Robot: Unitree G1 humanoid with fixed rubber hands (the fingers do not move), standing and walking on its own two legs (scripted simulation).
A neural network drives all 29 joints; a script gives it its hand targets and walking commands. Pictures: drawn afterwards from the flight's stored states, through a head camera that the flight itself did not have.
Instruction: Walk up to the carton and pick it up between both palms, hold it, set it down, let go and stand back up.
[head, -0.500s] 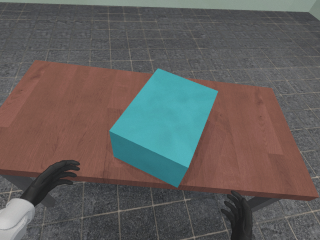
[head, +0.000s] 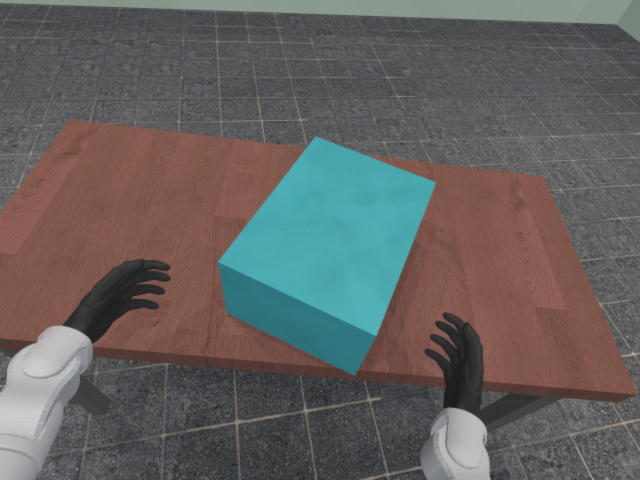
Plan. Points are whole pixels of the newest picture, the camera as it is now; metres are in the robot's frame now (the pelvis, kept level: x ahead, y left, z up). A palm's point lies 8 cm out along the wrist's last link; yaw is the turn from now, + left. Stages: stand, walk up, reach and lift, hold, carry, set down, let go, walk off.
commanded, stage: reach and lift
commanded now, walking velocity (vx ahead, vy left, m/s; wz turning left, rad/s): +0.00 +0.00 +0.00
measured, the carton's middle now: (333, 246) +0.48 -0.01 -0.07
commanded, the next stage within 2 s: none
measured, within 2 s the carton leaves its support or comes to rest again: neither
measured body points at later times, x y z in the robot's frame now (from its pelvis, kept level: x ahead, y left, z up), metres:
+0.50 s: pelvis -0.01 +0.00 +0.00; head +0.01 +0.03 +0.45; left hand +0.35 +0.27 +0.06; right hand +0.30 -0.16 +0.05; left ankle -0.01 +0.10 -0.73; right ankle -0.02 -0.16 -0.73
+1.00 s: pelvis -0.01 +0.00 +0.00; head +0.00 +0.04 +0.45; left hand +0.42 +0.23 +0.09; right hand +0.36 -0.16 +0.06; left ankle -0.01 +0.10 -0.73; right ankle -0.02 -0.16 -0.73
